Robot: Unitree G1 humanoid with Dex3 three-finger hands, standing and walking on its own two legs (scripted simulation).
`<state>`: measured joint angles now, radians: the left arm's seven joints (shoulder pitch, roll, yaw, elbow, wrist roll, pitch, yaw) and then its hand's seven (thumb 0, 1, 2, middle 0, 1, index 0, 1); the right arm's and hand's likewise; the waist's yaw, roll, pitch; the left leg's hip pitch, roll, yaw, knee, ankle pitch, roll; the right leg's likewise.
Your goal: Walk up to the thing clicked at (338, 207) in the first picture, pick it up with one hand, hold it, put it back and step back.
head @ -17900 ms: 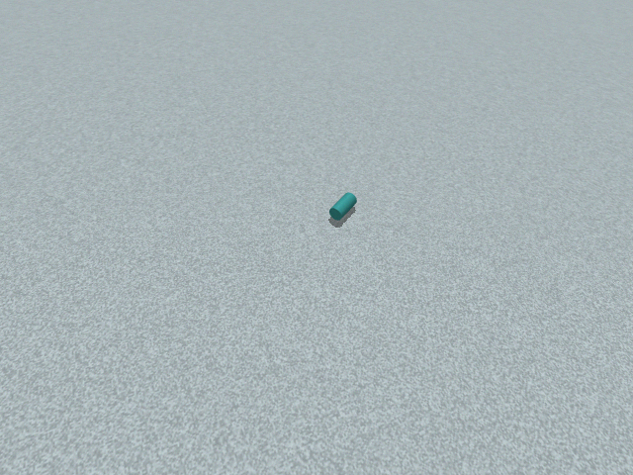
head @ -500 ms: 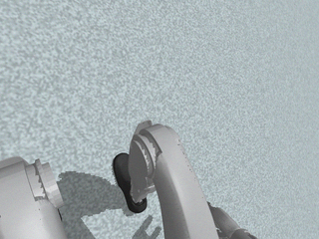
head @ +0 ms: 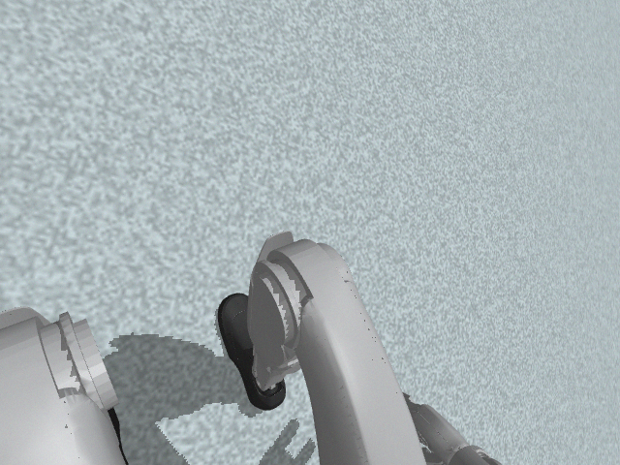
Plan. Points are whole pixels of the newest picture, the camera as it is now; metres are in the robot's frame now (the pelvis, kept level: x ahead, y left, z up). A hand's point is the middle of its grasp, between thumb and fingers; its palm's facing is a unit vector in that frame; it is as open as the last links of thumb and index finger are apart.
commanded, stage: close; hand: left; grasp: from above
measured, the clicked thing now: out of the picture +0.47 +0.35 -0.27
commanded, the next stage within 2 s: settle in 0.48 s
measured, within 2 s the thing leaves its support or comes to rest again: leaves its support in 0.90 s
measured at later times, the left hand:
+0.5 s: hand out of the picture +0.45 +0.35 -0.25, palm faces -0.46 -0.12 -0.88, open 9.5 cm
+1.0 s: hand out of the picture +0.46 +0.36 -0.23, palm faces -0.45 -0.11 -0.89, open 9.4 cm
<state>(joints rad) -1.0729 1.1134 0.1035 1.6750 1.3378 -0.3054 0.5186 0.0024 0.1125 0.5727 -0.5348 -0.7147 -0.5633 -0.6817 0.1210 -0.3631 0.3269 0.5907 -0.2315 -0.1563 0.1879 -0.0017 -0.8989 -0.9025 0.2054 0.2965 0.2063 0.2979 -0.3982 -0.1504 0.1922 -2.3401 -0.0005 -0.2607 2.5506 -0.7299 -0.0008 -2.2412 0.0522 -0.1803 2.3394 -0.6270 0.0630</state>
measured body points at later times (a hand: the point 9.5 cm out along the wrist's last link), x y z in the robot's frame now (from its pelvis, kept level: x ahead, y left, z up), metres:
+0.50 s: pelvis +0.00 +0.00 +0.00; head +0.28 +0.14 +0.32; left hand +0.47 +0.35 -0.20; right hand +0.06 -0.25 -0.04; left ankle +0.06 +0.12 -0.27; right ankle +0.12 -0.12 -0.27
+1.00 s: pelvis +0.00 +0.00 +0.00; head +0.28 +0.14 +0.33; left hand +0.48 +0.36 -0.18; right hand +0.06 -0.26 -0.04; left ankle +0.06 +0.12 -0.27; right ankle +0.12 -0.12 -0.27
